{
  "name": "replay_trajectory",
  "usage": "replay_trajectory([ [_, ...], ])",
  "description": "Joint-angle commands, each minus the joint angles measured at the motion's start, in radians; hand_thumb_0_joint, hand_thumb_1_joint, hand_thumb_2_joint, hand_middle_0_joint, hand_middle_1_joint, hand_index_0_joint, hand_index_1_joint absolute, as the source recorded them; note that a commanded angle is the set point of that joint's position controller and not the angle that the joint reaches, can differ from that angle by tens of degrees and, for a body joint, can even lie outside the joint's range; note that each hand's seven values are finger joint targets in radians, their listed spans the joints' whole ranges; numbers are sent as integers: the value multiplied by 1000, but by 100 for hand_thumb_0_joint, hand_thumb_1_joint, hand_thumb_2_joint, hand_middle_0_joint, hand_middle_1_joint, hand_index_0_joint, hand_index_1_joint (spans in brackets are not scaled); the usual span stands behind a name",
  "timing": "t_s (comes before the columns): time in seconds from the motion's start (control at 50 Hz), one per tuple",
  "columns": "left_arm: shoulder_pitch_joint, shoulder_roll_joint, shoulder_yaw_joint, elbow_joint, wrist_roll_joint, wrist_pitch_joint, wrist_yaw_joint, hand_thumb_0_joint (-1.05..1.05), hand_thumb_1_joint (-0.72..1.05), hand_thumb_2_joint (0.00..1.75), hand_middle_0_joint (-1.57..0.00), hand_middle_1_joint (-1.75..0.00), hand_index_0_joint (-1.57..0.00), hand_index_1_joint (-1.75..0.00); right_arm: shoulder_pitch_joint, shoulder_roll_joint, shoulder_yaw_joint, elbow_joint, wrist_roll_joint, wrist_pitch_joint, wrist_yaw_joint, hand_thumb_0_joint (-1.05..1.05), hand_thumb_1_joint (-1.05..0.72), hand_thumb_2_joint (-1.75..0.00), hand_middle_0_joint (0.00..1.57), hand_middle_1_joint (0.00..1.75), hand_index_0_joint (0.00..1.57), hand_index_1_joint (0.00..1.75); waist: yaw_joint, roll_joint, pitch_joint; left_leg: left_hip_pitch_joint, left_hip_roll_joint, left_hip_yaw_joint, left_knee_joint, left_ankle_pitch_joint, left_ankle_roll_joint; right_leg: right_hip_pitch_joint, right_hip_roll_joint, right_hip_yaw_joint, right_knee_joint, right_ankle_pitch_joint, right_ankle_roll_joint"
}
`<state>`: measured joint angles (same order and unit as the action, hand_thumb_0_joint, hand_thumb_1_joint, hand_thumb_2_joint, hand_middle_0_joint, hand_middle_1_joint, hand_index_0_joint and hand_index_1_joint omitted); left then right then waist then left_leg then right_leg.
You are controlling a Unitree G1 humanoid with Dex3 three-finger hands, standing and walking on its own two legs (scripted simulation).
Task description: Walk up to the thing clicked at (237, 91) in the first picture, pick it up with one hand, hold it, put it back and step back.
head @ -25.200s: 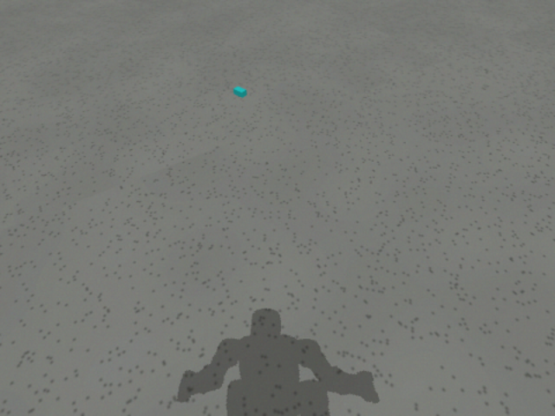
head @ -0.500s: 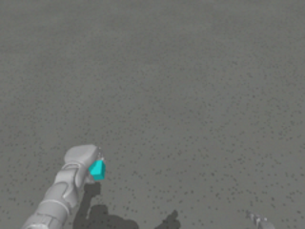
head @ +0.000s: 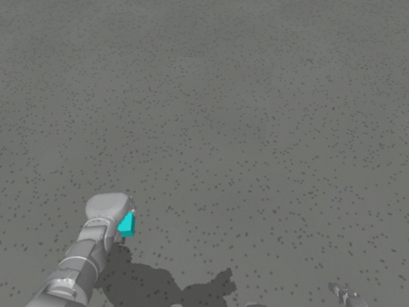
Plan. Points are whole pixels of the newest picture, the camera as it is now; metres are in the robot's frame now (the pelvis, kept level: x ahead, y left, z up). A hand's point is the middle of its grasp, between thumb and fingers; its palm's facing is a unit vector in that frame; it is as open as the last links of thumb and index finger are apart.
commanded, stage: crouch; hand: left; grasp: from above
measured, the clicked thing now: (116, 225) +0.32 +0.23 -0.13
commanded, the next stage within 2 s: lower in 1.54 s
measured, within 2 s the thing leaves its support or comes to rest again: neither
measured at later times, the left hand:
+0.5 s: hand (138, 237) +0.36 +0.23 -0.34, palm faces -0.44 +0.00 -0.90, open 7.4 cm
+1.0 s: hand (145, 242) +0.39 +0.25 -0.49, palm faces -0.45 -0.04 -0.89, open 7.4 cm
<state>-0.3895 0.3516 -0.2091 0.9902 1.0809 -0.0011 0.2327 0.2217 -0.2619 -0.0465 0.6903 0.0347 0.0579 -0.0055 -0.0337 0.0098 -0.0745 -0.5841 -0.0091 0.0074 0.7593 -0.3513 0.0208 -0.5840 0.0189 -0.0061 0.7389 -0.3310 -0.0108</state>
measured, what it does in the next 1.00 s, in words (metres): lowers itself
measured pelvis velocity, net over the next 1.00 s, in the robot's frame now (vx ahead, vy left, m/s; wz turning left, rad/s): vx -0.06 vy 0.00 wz -0.06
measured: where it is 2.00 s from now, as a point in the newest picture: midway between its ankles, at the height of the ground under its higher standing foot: outside the picture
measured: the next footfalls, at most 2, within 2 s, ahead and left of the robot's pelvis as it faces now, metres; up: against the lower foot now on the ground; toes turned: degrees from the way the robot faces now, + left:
none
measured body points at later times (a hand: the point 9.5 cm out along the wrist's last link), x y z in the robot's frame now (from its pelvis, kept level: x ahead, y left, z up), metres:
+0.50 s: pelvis -0.07 +0.01 -0.22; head +0.11 +0.01 +0.20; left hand +0.38 +0.23 -0.29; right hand -0.03 -0.27 -0.34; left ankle +0.01 +0.11 -0.71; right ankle +0.02 -0.11 -0.71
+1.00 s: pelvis -0.06 +0.00 -0.32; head +0.17 +0.04 +0.06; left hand +0.41 +0.25 -0.44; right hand -0.01 -0.27 -0.44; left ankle +0.01 +0.11 -0.71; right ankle +0.02 -0.11 -0.71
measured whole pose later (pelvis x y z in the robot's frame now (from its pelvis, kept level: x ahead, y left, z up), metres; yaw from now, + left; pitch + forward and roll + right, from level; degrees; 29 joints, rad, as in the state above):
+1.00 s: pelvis -0.06 +0.00 -0.32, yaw -3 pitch +39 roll -6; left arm -0.86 0.59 0.06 1.35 1.21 -0.14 0.41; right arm 0.17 -0.26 -0.01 0.74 -0.11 -0.08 0.11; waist -0.20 0.02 -0.15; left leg -2.09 -0.01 -0.04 2.11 -0.70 0.03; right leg -2.05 0.00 -0.10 2.04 -0.67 -0.02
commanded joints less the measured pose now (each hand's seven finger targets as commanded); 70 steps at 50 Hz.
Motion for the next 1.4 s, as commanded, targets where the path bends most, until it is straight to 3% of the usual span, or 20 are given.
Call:
replay_trajectory([
  [0.0, -423, 171, 91, -59, 56, -23, 126, 0, 72, 23, -112, -17, -113, -16, 85, -152, -70, -68, -21, -46, 2, 0, -88, -89, 20, 30, 20, 30, -37, 51, -374, -49, -8, 10, 195, 244, -13, -170, 16, 10, 157, 196, -30],
  [0.1, -514, 214, 124, 70, 68, -20, 171, 0, 76, 29, -115, -20, -116, -19, 100, -172, -76, -59, -40, -67, 0, 0, -88, -89, 20, 30, 20, 30, -61, 74, -456, -287, -5, -31, 369, 111, -15, -421, 21, -11, 370, 75, -37],
  [0.22, -622, 280, 170, 52, 48, -23, 177, 0, 77, 30, -115, -25, -117, -24, 122, -189, -85, -64, -53, -89, -11, 0, -88, -89, 20, 30, 20, 30, -80, 101, -609, -491, -5, -52, 526, -49, -10, -597, 12, -16, 544, -48, -42],
  [0.24, -637, 257, 156, 80, 47, -18, 176, 0, 74, 31, -113, -24, -115, -23, 123, -181, -80, -60, -54, -91, -14, 0, -88, -89, 20, 30, 20, 30, -99, 101, -598, -544, -8, -48, 549, -90, -8, -628, 10, -18, 562, -76, -40],
  [0.26, -661, 301, 176, 75, 49, -19, 177, 0, 70, 33, -111, -25, -112, -25, 126, -187, -82, -58, -56, -95, -17, 0, -88, -90, 20, 30, 20, 30, -94, 85, -621, -576, -9, -48, 568, -128, -5, -638, 12, -19, 579, -107, -40],
  [0.42, -705, 371, 209, 160, 58, -57, 162, 0, 73, 32, -112, -26, -114, -24, 125, -191, -62, -35, -79, -120, -5, 0, -88, -89, 20, 30, 20, 30, -132, 84, -647, -815, -21, -56, 763, -263, 7, -863, 4, -32, 750, -245, -41],
  [0.46, -782, 438, 244, 95, 57, -83, 169, 0, 74, 32, -112, -26, -114, -24, 138, -190, -55, -25, -83, -128, 2, 0, -88, -89, 20, 30, 20, 30, -137, 109, -698, -845, -24, -51, 806, -269, 9, -886, 4, -30, 785, -256, -41],
  [0.66, -790, 426, 255, 179, 97, -106, 210, 0, 76, 36, -114, -26, -115, -25, 164, -198, -39, 32, -116, -151, 45, 0, -89, -90, 20, 30, 20, 30, -165, 187, -770, -889, -18, -54, 982, -155, 4, -1053, -2, -63, 950, -148, -39],
  [0.72, -808, 471, 278, 147, 104, -114, 210, 0, 76, 34, -116, -21, -117, -21, 168, -199, -44, 43, -119, -149, 59, 0, -89, -90, 20, 30, 20, 30, -148, 240, -802, -862, -16, -49, 1024, -92, 3, -1077, 3, -66, 991, -104, -41],
  [0.76, -767, 420, 262, 178, 105, -113, 208, 0, 77, 32, -117, -21, -118, -20, 172, -192, -40, 36, -127, -149, 73, 0, -90, -90, 20, 30, 20, 30, -158, 226, -796, -865, -14, -57, 1046, -51, 0, -1081, 2, -73, 1022, -75, -42],
  [0.78, -810, 473, 291, 126, 111, -124, 212, 0, 76, 33, -116, -22, -117, -21, 165, -202, -45, 38, -128, -147, 76, 0, -89, -90, 20, 30, 20, 30, -155, 248, -810, -876, -13, -56, 1060, -41, -1, -1095, 5, -76, 1039, -65, -43],
  [0.9, -776, 459, 299, 208, 124, -138, 216, 0, 75, 31, -115, -19, -116, -18, 181, -215, -45, 48, -142, -145, 105, 0, -90, -90, 20, 30, 20, 30, -170, 249, -752, -911, -7, -67, 1127, 13, -4, -1163, 5, -88, 1101, -35, -39],
  [1.06, -857, 521, 328, 236, 148, -172, 241, 0, 78, 28, -118, -16, -119, -16, 177, -226, -37, 49, -157, -149, 127, 0, -90, -90, 20, 30, 20, 30, -189, 227, -739, -1048, -10, -39, 1203, -110, 11, -1172, 14, -87, 1144, -82, -32],
  [1.08, -797, 476, 305, 317, 152, -162, 242, 0, 79, 26, -119, -16, -120, -15, 180, -225, -30, 51, -161, -153, 132, 0, -90, -90, 20, 30, 20, 30, -183, 228, -712, -1035, -10, -51, 1198, -109, 4, -1204, 7, -89, 1161, -97, -35],
  [1.14, -878, 558, 350, 265, 165, -172, 255, 0, 79, 29, -120, -15, -120, -15, 182, -240, -34, 51, -162, -153, 132, 0, -90, -90, 20, 30, 20, 30, -186, 277, -749, -1015, -6, -65, 1211, -102, -2, -1251, 8, -102, 1202, -97, -39],
  [1.2, -863, 537, 347, 304, 166, -172, 261, 0, 81, 29, -121, -15, -121, -15, 179, -241, -33, 53, -169, -155, 141, 0, -90, -90, 20, 30, 20, 30, -196, 267, -719, -1045, -7, -65, 1226, -130, -1, -1271, 7, -108, 1219, -116, -39],
  [1.3, -865, 607, 379, 333, 170, -172, 261, 0, 80, 29, -121, -15, -121, -15, 189, -253, -20, 56, -176, -160, 145, 0, -90, -90, 20, 30, 20, 30, -200, 245, -698, -1128, -9, -47, 1267, -162, 11, -1257, 6, -105, 1230, -132, -33],
  [1.32, -882, 552, 330, 343, 165, -173, 251, 0, 82, 27, -122, -14, -122, -14, 182, -242, -12, 57, -176, -159, 148, 0, -90, -90, 20, 30, 20, 30, -207, 246, -694, -1136, -13, -42, 1271, -178, 12, -1262, 11, -105, 1232, -146, -35],
  [1.36, -887, 599, 352, 349, 163, -176, 251, 0, 81, 26, -121, -14, -121, -14, 168, -253, -6, 44, -176, -162, 143, 0, -90, -90, 20, 30, 20, 30, -214, 233, -685, -1152, -11, -48, 1288, -195, 16, -1276, 14, -111, 1235, -157, -32],
  [1.38, -870, 568, 319, 403, 157, -175, 246, 0, 79, 24, -119, -15, -120, -14, 170, -247, 2, 61, -173, -162, 145, 0, -90, -90, 20, 30, 20, 30, -209, 241, -653, -1195, -14, -39, 1287, -229, 18, -1274, 15, -106, 1238, -188, -33],
])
